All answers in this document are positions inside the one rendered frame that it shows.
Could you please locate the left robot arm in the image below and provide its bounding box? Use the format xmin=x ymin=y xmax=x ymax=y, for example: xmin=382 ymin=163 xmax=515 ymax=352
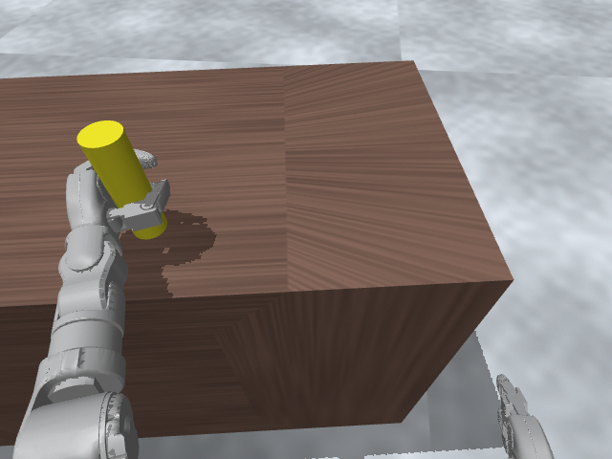
xmin=12 ymin=225 xmax=139 ymax=459

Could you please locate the left robot hand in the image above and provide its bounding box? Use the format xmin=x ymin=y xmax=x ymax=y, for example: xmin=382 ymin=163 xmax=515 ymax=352
xmin=66 ymin=148 xmax=171 ymax=238

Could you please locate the right robot hand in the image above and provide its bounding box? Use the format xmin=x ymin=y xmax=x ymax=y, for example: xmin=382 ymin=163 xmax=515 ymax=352
xmin=496 ymin=374 xmax=555 ymax=459

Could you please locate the can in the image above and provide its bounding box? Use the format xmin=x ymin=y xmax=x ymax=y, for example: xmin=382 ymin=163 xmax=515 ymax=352
xmin=76 ymin=120 xmax=167 ymax=240

